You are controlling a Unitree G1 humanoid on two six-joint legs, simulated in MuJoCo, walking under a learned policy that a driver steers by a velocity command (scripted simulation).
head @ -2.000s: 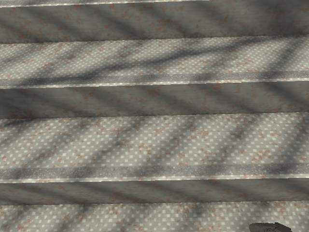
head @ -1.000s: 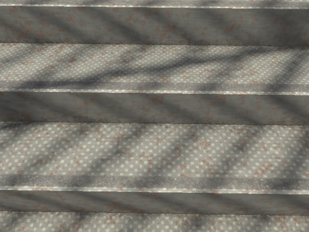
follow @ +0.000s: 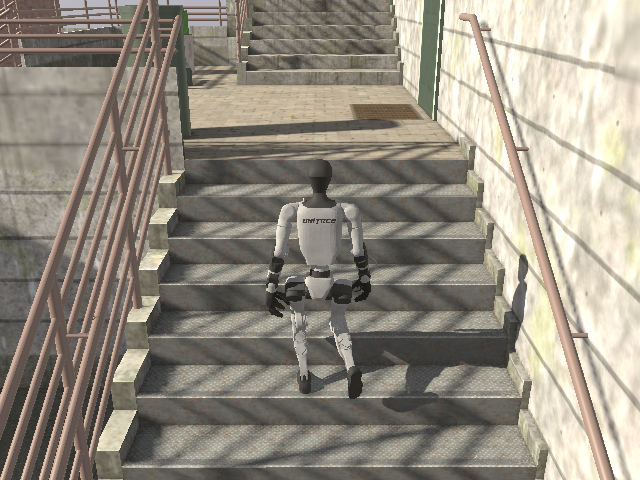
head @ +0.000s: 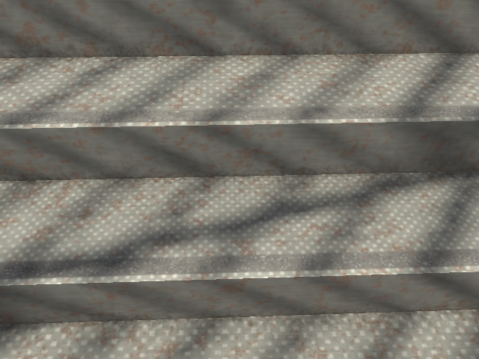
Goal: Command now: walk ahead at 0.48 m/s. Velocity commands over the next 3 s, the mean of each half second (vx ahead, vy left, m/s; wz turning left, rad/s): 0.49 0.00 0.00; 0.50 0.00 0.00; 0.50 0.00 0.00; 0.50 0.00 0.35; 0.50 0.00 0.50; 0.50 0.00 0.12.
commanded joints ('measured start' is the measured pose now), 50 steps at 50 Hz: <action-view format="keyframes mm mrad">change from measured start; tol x32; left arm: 1 -28 -88 -24 -95 -3 27 29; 14 -716 -46 -89 -409 0 107 49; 23 202 167 24 -149 48 82 74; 31 -182 -127 -33 -29 28 0 41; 50 130 -39 2 25 11 -27 -47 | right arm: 1 10 87 29 96 -6 -14 14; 21 560 -91 -6 183 -50 -101 87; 41 -454 0 54 -274 6 72 7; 50 390 -207 -53 -40 -40 43 -9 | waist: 1 98 3 75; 46 -31 -135 23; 50 -200 269 -135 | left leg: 1 238 244 -537 -641 32 156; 14 347 267 -222 -999 268 168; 17 374 299 -151 -888 1406 222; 20 667 298 -112 -523 1800 142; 23 -133 5 -405 454 451 52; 26 -411 -69 -504 1095 543 127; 35 -746 65 -246 1251 263 216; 46 -21 -29 41 121 10 75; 47 253 12 -76 153 340 137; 50 642 276 -995 -578 -349 261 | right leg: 1 -455 -14 80 327 -8 -99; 10 -955 -123 -110 419 -246 -114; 19 -57 27 -428 -644 -527 53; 22 732 -189 311 -1051 -528 -144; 24 488 -304 659 -1352 -776 -117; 31 236 -171 -143 -1382 -245 33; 41 362 -303 -131 -1734 -234 -57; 47 586 -293 -268 -1264 1198 6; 50 -142 -5 11 -357 -119 67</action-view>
